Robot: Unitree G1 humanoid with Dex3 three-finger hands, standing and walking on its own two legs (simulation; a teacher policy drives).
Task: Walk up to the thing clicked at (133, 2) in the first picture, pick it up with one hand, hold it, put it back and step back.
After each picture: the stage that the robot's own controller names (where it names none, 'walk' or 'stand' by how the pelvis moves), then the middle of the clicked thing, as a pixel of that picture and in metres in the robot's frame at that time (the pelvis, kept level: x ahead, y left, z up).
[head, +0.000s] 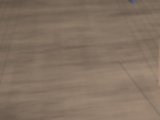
stand; out of the picture +2.26 -0.77 -0.72
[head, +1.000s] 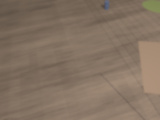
walk; (106, 5) +2.21 -0.21 -0.70
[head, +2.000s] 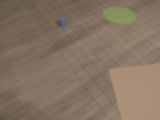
walk; (62, 22) +1.57 +0.30 -0.72
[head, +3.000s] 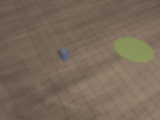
walk; (64, 55) +1.05 +0.24 -0.72
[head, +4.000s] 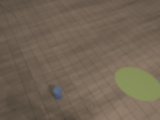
walk; (57, 93) +0.64 +0.20 -0.69
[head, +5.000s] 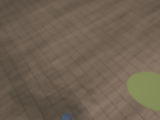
walk; (67, 119) +0.38 +0.18 -0.69
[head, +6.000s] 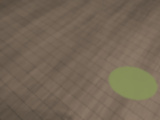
stand; out of the picture +0.34 +0.14 -0.69
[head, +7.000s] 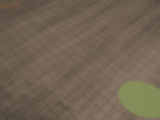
stand; out of the picture +0.30 +0.12 -0.72
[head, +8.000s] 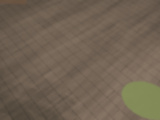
stand; out of the picture +0.29 +0.12 -0.72
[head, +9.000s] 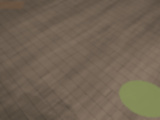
stand; out of the picture +0.31 +0.12 -0.73
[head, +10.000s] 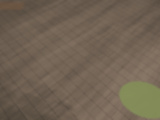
stand; out of the picture +0.30 +0.13 -0.73
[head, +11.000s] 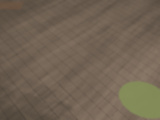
stand; out of the picture +0.30 +0.12 -0.73
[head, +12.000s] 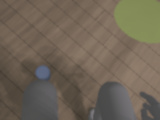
go down; (43, 74) +0.37 +0.16 -0.38
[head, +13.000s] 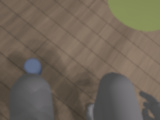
go down; (33, 68) +0.38 +0.18 -0.30
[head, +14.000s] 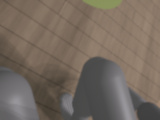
close in; out of the picture +0.36 +0.22 -0.22
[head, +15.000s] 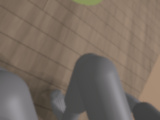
close; out of the picture +0.37 +0.23 -0.22
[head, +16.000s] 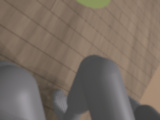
lift; out of the picture +0.33 +0.21 -0.21
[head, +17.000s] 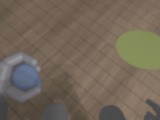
lift; (28, 82) +0.31 +0.18 +0.01
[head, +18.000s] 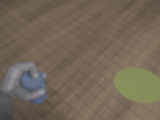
hold; (34, 87) +0.31 +0.17 +0.01
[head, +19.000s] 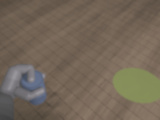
hold; (34, 88) +0.31 +0.18 +0.00
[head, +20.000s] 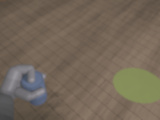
crouch; (35, 89) +0.31 +0.17 +0.00
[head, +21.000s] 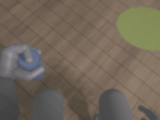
crouch; (32, 65) +0.37 +0.18 -0.07
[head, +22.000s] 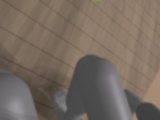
lower; out of the picture +0.37 +0.26 -0.22
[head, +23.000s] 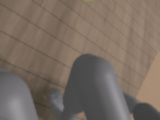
lower; out of the picture +0.38 +0.27 -0.22
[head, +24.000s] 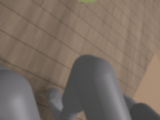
lower; out of the picture +0.38 +0.27 -0.23
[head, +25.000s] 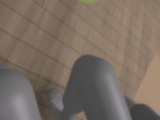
lower; out of the picture +0.37 +0.27 -0.23
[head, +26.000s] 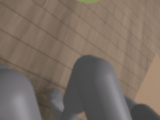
loosen; out of the picture +0.37 +0.26 -0.22
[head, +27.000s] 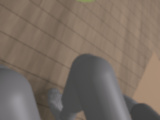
withdraw; out of the picture +0.36 +0.26 -0.23
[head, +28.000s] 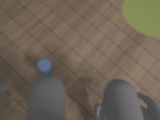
walk; (45, 67) +0.40 +0.20 -0.36
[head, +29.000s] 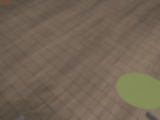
stand; out of the picture +0.31 +0.15 -0.66
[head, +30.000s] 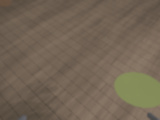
stand; out of the picture +0.33 +0.16 -0.67
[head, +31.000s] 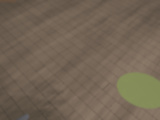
stand; out of the picture +0.33 +0.16 -0.68
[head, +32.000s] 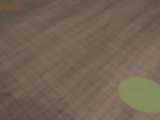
stand; out of the picture +0.34 +0.15 -0.72
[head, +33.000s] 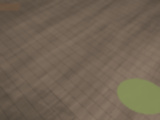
stand; out of the picture +0.32 +0.16 -0.73
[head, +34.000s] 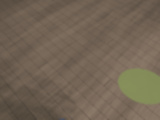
walk; out of the picture +0.33 +0.15 -0.72
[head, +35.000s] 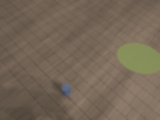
walk; (66, 90) +0.53 +0.11 -0.70
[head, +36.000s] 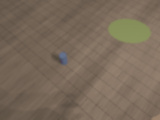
walk; (63, 58) +0.84 +0.21 -0.69
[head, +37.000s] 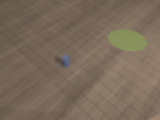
stand; (65, 61) +0.94 +0.16 -0.71
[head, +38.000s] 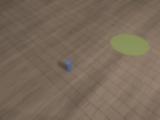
stand; (68, 65) +0.95 +0.15 -0.73
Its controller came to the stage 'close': yes
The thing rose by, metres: 0.71
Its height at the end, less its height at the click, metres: +0.00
